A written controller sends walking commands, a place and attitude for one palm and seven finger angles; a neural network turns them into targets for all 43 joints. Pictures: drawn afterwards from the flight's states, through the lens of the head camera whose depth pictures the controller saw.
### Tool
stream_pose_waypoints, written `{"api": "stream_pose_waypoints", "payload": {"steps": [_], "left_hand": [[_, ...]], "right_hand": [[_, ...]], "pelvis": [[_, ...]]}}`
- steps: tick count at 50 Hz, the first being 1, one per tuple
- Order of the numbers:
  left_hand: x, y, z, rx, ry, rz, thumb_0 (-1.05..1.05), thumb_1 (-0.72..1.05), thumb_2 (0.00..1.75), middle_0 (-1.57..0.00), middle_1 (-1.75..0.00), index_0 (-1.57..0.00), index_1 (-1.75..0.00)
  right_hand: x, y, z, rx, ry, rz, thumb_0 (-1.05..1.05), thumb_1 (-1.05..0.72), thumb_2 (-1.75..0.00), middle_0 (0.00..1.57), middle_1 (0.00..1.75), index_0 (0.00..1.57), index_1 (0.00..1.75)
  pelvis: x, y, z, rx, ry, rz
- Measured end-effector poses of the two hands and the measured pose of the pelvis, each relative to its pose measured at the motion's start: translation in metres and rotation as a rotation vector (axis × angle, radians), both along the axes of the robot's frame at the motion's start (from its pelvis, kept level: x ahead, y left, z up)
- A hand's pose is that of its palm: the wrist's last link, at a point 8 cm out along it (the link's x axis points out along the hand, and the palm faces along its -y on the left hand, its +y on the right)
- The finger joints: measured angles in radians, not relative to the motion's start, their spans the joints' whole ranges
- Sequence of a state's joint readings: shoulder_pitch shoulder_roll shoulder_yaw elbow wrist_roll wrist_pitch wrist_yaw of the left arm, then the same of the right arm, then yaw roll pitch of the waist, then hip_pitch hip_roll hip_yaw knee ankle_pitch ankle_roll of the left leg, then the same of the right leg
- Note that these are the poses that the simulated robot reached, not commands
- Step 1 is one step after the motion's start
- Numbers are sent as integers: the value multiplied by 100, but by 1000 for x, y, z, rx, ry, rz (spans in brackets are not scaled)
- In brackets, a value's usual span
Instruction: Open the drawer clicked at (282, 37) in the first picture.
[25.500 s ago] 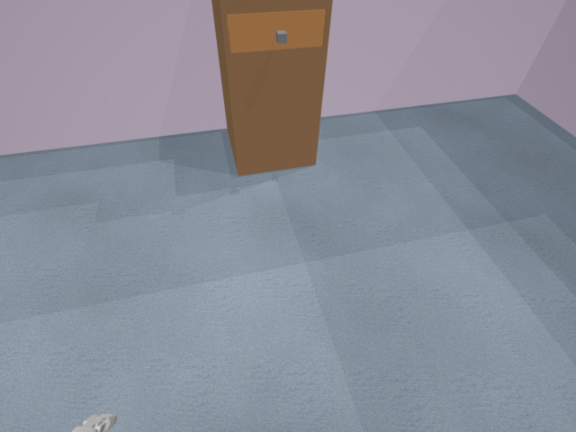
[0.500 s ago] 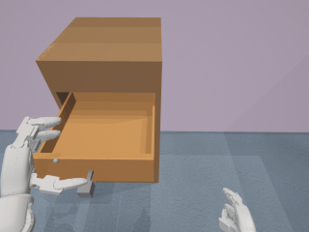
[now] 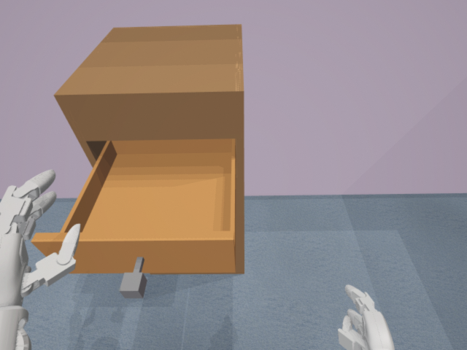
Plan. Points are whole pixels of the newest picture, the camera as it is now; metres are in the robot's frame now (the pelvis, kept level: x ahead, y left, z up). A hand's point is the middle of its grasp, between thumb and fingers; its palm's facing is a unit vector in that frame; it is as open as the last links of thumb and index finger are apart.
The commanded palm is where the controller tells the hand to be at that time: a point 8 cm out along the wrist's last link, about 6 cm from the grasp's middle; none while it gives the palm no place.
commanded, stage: draw the hand back to the body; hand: left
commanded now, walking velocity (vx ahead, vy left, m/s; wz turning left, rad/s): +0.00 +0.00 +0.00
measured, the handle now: (136, 276) +0.25 +0.24 -0.06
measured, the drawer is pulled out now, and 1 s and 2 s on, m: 0.30 0.30 0.30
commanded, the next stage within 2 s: step back with the hand held close in 0.22 s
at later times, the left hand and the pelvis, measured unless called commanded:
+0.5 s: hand (62, 261) +0.17 +0.25 +0.15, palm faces +0.37 -0.81 -0.45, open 7.5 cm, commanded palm +0.11 +0.29 +0.17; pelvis -0.02 +0.01 +0.00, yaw +1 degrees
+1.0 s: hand (26, 327) +0.10 +0.24 +0.15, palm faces +0.44 -0.80 -0.41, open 7.5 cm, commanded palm +0.03 +0.28 +0.17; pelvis -0.08 +0.00 -0.02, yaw +3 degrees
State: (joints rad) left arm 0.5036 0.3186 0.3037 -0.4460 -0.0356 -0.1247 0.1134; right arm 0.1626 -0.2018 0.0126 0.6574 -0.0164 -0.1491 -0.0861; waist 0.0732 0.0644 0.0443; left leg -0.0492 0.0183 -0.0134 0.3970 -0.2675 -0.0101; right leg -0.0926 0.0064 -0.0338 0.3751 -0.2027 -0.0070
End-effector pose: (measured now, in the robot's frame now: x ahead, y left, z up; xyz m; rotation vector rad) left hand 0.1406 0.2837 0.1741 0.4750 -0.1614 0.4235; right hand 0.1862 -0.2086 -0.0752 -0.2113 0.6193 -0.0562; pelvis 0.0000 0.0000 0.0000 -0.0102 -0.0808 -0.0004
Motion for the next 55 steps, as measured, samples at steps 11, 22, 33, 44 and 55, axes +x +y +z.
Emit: {"api": "stream_pose_waypoints", "payload": {"steps": [11,22,33,44,55], "left_hand": [[-6,-3,-5,-23,8,-2,2,83,87,-21,-34,-21,-33],[-6,2,-1,22,11,-19,2,88,90,-21,-31,-21,-30],[-20,11,-10,70,105,-87,2,89,90,-21,-30,-21,-30],[-63,12,-7,80,-24,-38,2,89,90,-21,-30,-21,-30],[-105,-5,-3,34,-88,-43,2,88,90,-21,-30,-21,-30]], "right_hand": [[-2,3,3,-4,-14,17,2,-90,-90,20,30,20,30],[-12,-4,1,-15,28,-1,2,-90,-90,20,30,20,30],[-33,-14,-1,-75,90,-88,2,-90,-90,20,30,20,30],[-59,3,4,-78,15,-27,2,-90,-90,20,30,20,30],[-107,-16,-3,-69,75,-35,2,-90,-90,20,30,20,30]], "pelvis": [[-4,0,0,0,-8,4],[-12,1,-1,-11,48,18],[-28,17,-5,-6,111,25],[-58,9,-16,16,102,45],[-97,-2,-13,16,105,64]]}}
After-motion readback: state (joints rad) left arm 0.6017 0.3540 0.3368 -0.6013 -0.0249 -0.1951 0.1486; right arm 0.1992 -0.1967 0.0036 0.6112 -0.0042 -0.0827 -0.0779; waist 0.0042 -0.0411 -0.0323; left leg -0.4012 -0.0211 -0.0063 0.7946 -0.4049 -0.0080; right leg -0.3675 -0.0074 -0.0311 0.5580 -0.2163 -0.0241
